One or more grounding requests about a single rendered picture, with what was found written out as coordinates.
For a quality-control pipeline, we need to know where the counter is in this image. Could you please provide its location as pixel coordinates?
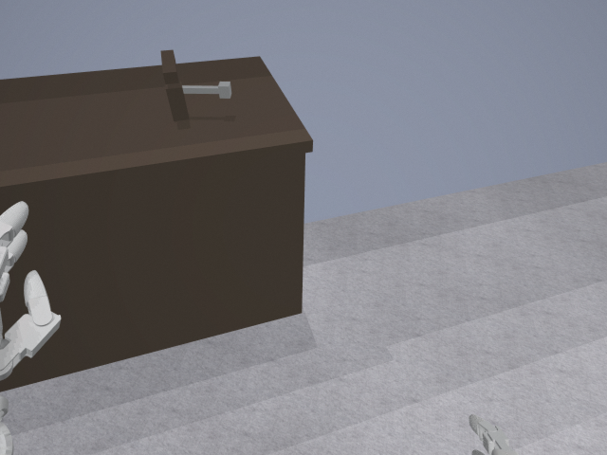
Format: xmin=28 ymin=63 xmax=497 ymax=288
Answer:
xmin=0 ymin=50 xmax=313 ymax=392

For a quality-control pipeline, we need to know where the right robot hand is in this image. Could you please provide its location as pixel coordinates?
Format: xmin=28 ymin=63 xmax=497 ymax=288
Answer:
xmin=469 ymin=414 xmax=519 ymax=455

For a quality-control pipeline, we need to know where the left robot hand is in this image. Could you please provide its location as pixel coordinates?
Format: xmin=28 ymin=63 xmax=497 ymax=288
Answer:
xmin=0 ymin=201 xmax=61 ymax=381

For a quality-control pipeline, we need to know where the tap lever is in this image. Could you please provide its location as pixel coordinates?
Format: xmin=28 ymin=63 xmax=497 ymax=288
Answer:
xmin=182 ymin=82 xmax=231 ymax=99

